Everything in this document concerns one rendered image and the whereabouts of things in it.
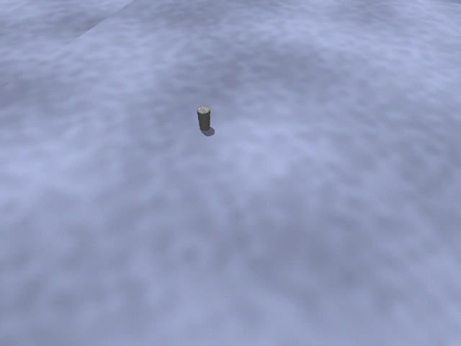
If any cup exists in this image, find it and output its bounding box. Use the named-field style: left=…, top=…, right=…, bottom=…
left=197, top=105, right=210, bottom=131

